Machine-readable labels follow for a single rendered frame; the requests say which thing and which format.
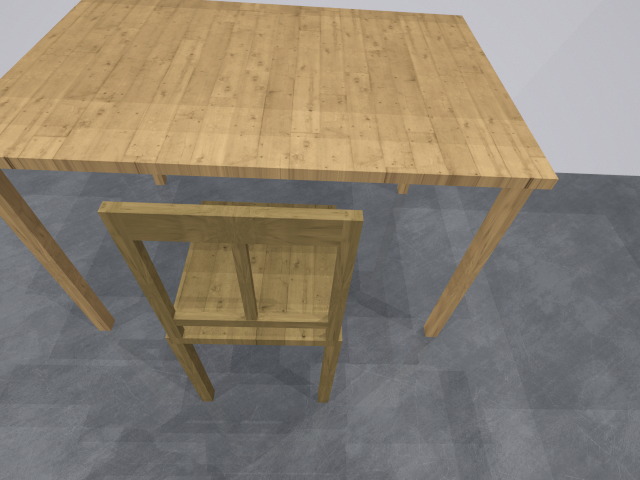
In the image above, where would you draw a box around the chair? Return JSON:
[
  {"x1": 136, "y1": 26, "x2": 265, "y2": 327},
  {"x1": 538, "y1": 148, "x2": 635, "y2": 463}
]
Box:
[{"x1": 98, "y1": 201, "x2": 364, "y2": 403}]

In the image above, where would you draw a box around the table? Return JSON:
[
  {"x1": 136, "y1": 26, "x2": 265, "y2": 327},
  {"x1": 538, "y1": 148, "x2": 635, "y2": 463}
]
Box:
[{"x1": 0, "y1": 0, "x2": 559, "y2": 337}]

